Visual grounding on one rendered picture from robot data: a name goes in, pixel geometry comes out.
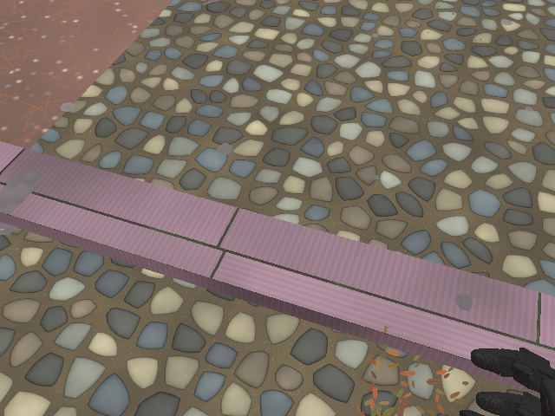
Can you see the robot right hand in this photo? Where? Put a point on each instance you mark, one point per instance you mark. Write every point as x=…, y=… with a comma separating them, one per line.
x=528, y=369

